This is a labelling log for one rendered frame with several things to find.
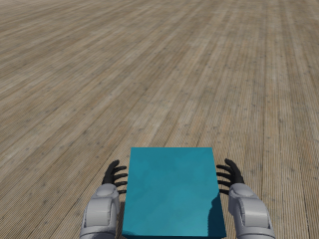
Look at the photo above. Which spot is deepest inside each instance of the carton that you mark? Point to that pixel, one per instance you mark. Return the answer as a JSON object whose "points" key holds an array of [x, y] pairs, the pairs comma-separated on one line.
{"points": [[173, 193]]}

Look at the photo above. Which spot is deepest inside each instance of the robot left forearm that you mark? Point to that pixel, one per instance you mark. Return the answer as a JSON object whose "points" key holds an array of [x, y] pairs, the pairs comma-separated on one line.
{"points": [[100, 215]]}

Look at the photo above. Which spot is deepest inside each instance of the robot right hand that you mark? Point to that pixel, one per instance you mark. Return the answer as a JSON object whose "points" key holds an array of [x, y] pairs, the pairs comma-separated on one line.
{"points": [[234, 176]]}

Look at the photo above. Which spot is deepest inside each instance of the robot left hand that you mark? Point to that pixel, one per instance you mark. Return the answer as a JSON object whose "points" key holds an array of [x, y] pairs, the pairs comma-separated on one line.
{"points": [[110, 176]]}

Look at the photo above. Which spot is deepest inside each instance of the robot right forearm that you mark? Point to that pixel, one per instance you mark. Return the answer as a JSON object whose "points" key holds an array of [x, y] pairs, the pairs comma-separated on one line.
{"points": [[251, 216]]}

